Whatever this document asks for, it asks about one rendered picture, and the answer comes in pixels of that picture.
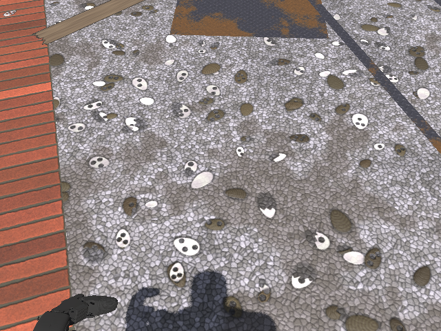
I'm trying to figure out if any left robot hand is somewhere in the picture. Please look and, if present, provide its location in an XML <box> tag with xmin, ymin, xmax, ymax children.
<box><xmin>33</xmin><ymin>294</ymin><xmax>118</xmax><ymax>331</ymax></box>

